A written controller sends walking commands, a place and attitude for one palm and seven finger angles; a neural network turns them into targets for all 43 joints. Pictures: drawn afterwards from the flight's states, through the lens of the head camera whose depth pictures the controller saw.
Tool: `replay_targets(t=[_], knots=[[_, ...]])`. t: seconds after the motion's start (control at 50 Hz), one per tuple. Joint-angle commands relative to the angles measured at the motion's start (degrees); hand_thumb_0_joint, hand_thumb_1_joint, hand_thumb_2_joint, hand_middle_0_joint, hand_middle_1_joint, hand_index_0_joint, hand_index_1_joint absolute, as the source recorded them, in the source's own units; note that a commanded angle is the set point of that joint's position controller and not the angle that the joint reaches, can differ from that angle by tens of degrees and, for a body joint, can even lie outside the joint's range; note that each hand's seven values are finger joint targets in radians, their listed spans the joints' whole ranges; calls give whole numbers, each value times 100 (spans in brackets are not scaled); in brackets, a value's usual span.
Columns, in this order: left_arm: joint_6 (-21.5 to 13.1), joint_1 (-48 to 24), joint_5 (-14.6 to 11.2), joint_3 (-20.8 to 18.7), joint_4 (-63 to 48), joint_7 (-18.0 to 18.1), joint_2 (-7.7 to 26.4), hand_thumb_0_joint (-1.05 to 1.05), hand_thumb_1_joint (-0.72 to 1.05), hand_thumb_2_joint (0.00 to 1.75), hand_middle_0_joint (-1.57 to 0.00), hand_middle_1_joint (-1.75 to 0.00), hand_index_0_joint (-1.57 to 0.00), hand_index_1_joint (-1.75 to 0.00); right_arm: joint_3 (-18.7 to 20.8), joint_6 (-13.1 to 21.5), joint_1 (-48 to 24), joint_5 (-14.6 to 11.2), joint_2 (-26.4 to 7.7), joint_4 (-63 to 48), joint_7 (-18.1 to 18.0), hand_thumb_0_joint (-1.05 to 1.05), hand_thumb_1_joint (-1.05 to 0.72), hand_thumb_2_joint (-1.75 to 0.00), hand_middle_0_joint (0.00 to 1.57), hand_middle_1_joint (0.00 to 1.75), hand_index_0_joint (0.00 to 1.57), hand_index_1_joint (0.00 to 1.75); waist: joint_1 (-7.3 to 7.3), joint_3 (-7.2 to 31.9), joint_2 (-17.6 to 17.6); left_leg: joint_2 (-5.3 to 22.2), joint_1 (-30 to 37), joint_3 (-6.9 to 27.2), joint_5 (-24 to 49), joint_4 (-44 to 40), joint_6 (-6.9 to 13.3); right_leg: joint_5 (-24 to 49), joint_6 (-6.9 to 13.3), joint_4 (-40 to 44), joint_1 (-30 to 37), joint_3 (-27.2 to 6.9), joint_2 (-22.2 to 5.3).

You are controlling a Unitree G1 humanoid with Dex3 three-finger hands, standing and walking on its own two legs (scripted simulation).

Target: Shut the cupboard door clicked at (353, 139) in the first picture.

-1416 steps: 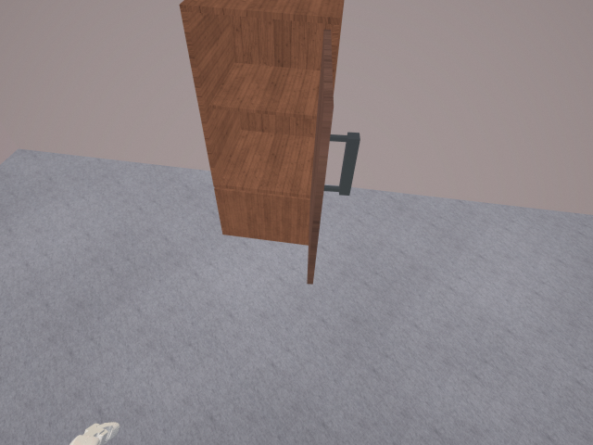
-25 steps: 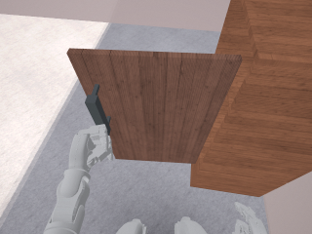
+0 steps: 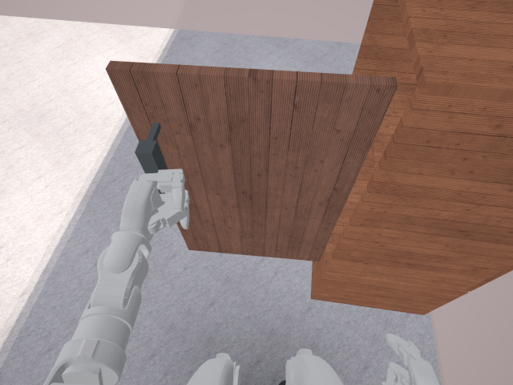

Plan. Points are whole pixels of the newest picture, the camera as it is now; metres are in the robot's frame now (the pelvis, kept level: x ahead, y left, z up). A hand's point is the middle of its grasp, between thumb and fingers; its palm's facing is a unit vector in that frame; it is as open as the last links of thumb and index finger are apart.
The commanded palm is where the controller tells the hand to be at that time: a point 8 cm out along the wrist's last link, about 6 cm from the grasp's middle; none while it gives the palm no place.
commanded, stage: push the door shut along its arc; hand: left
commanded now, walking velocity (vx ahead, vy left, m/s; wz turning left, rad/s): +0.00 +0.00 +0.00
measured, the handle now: (163, 168) +0.45 +0.17 +0.05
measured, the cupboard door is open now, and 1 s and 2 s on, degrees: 93 77 59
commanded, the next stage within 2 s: pull the fist back off the door in 1.52 s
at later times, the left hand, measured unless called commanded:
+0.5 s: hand (200, 175) +0.43 +0.11 +0.05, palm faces -0.27 -0.96 -0.05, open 3.1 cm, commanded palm +0.43 +0.16 +0.05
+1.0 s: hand (219, 149) +0.49 +0.08 +0.05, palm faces -0.37 -0.93 -0.04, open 3.1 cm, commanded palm +0.50 +0.13 +0.05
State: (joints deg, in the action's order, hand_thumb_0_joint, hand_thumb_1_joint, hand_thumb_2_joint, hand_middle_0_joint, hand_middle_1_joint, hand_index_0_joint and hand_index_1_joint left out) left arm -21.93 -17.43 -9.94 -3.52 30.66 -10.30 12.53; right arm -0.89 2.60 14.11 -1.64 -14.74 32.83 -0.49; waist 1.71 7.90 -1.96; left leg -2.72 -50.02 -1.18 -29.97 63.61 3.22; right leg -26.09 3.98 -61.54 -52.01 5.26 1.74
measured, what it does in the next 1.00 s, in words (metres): stands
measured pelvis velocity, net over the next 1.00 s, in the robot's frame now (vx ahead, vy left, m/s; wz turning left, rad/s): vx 0.00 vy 0.01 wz -0.03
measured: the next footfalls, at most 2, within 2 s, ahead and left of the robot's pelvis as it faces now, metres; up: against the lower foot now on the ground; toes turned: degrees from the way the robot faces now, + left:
none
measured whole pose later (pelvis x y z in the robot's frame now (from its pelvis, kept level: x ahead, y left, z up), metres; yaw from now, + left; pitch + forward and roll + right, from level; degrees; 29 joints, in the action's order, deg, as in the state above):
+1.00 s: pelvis +0.00 +0.01 -0.02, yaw -2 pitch +23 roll -2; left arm -23.2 -53.0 -6.9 -10.1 65.2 -20.5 20.6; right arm -1.2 0.2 20.8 -1.0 -16.1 36.5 0.1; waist 9.7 7.2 -2.5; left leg -1.7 -60.2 -2.3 -30.7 67.6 4.5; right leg -25.5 3.0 -64.1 -62.0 4.5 2.6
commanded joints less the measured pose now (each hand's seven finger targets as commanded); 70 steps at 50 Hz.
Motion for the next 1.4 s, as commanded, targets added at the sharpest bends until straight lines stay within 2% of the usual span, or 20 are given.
replay_targets(t=[0.0, 0.08, 0.12, 0.16, 0.2, 0.28, 0.42, 0.46, 0.52, 0.58, 0.66, 0.76, 0.88, 0.92, 0.98, 1.06, 1.1, 1.2, 1.28, 1.38], knots=[[-261, -2095, -149, -158, -948, -183, 551, 0, 90, 90, -130, -150, -130, -150, 313, 183, 201, -65, -793, -687, -84, 0, -90, -90, 20, 30, 20, 30, 291, 1898, 377, 179, 608, 390, 1482, -898, -133, 1540, -231, 921, 1674, -690, -214], [-627, -2863, -188, -700, -771, -57, 1073, 0, 90, 90, -130, -150, -130, -150, 287, 229, 208, -25, -796, -532, -140, 0, -90, -90, 20, 30, 20, 30, 258, 2017, 426, 161, 439, 389, 1277, -849, -123, 1290, -215, 887, 1727, -777, -204], [-795, -3096, -101, -487, -579, -88, 870, 0, 90, 90, -130, -150, -130, -150, 294, 257, 253, -9, -764, -461, -111, 0, -90, -90, 20, 30, 20, 30, 328, 2081, 274, 152, 513, 394, 1291, -831, -122, 1325, -217, 821, 1584, -748, -199], [-872, -3095, -47, -537, -551, -143, 994, 0, 90, 90, -130, -150, -130, -150, 327, 268, 339, 8, -822, -446, -87, 0, -90, -90, 20, 30, 20, 30, 277, 2407, 4, 161, 733, 426, 1524, -809, -150, 1500, -184, 708, 1559, -709, -175], [-858, -3231, -27, -467, -340, -243, 979, 0, 90, 90, -130, -150, -130, -150, 335, 240, 395, -3, -842, -380, -63, 0, -90, -90, 20, 30, 20, 30, 329, 2500, -183, 186, 931, 465, 1638, -814, -184, 1546, -184, 688, 1391, -671, -168], [-729, -3846, -23, -310, 215, -384, 862, 0, 90, 90, -130, -150, -130, -150, 344, 187, 528, -40, -885, -287, -63, 0, -90, -90, 20, 30, 20, 30, 527, 2209, -72, 218, 948, 543, 1520, -847, -172, 1354, -193, 754, 1079, -596, -130], [-736, -4708, -59, -264, 1045, -585, 797, 0, 90, 90, -130, -150, -130, -150, 355, 143, 747, -40, -960, -126, -61, 0, -90, -90, 20, 30, 20, 30, 697, 2255, 21, 226, 1024, 647, 1502, -825, -162, 1252, -178, 719, 793, -524, -105], [-751, -4689, -57, -483, 1332, -611, 1003, 0, 90, 90, -130, -150, -130, -150, 352, 126, 820, -24, -1007, -139, -58, 0, -90, -90, 20, 30, 20, 30, 638, 2294, 50, 201, 951, 636, 1639, -787, -149, 1341, -153, 675, 822, -520, -88], [-748, -5057, 31, -541, 1758, -621, 1108, 0, 90, 90, -130, -150, -130, -150, 323, 65, 880, -14, -1006, -98, -31, 0, -90, -90, 20, 30, 20, 30, 733, 2121, 180, 204, 655, 629, 1365, -757, -130, 1159, -167, 662, 721, -546, -93], [-825, -5386, 109, -533, 1822, -654, 1173, 0, 90, 90, -130, -150, -130, -150, 337, 48, 948, 10, -1037, -80, -1, 0, -90, -90, 20, 30, 20, 30, 747, 2394, -150, 217, 879, 704, 1549, -682, -167, 1194, -140, 549, 506, -523, -81], [-782, -5518, 112, -775, 1992, -726, 1455, 0, 90, 90, -130, -150, -130, -150, 346, 0, 1097, 30, -1083, -106, 2, 0, -90, -90, 20, 30, 20, 30, 772, 2736, -35, 209, 806, 689, 1810, -559, -126, 1442, -144, 470, 677, -532, -47], [-649, -5840, 166, -952, 2226, -806, 1755, 0, 90, 90, -130, -150, -130, -150, 315, -70, 1203, 22, -1099, -97, -22, 0, -90, -90, 20, 30, 20, 30, 851, 2630, 4, 212, 517, 636, 1714, -491, -85, 1454, -157, 490, 717, -576, -27], [-567, -6154, 169, -903, 2221, -950, 1766, 0, 90, 90, -130, -150, -130, -150, 323, -80, 1312, 43, -1105, -46, -5, 0, -90, -90, 20, 30, 20, 30, 905, 2955, -300, 253, 819, 674, 2109, -368, -109, 1705, -162, 430, 590, -567, -4], [-472, -6081, 188, -957, 2361, -1002, 1838, 0, 90, 90, -130, -150, -130, -150, 328, -113, 1377, 42, -1116, -28, -8, 0, -90, -90, 20, 30, 20, 30, 923, 2935, -170, 256, 697, 650, 2138, -335, -93, 1793, -170, 438, 678, -581, 3], [-404, -6577, 171, -547, 2346, -1082, 1428, 0, 90, 90, -130, -150, -130, -150, 323, -102, 1398, 34, -1100, 50, -8, 0, -90, -90, 20, 30, 20, 30, 1134, 2770, -262, 289, 864, 730, 2101, -312, -88, 1658, -189, 461, 273, -528, 14], [-347, -6964, 160, -660, 2321, -1104, 1650, 0, 90, 90, -130, -150, -130, -150, 317, -83, 1489, 55, -1139, 90, -34, 0, -90, -90, 20, 30, 20, 30, 1205, 2843, -324, 253, 797, 720, 2063, -242, -54, 1617, -156, 450, 278, -521, 35], [-295, -7040, 186, -379, 2463, -1155, 1353, 0, 90, 90, -130, -150, -130, -150, 316, -75, 1457, 54, -1125, 148, -26, 0, -90, -90, 20, 30, 20, 30, 1278, 2798, -431, 291, 1003, 803, 2086, -234, -86, 1509, -162, 438, -39, -478, 35], [-215, -7593, 215, -201, 2487, -1178, 1244, 0, 90, 90, -130, -150, -130, -150, 322, -24, 1525, 95, -1167, 279, -25, 0, -90, -90, 20, 30, 20, 30, 1421, 2890, -712, 331, 1279, 951, 2189, -142, -111, 1350, -143, 347, -528, -393, 41], [-145, -7784, 206, -119, 2468, -1237, 1148, 0, 90, 90, -130, -150, -130, -150, 327, 6, 1558, 109, -1171, 311, -26, 0, -90, -90, 20, 30, 20, 30, 1485, 3173, -731, 334, 1466, 995, 2475, -57, -110, 1507, -140, 274, -591, -368, 53], [55, -8152, 258, -79, 2772, -1198, 1085, 0, 90, 90, -130, -150, -130, -150, 312, 16, 1625, 140, -1195, 410, -30, 0, -90, -90, 20, 30, 20, 30, 1629, 2951, -668, 348, 1322, 1054, 2296, 5, -95, 1308, -141, 228, -887, -315, 78]])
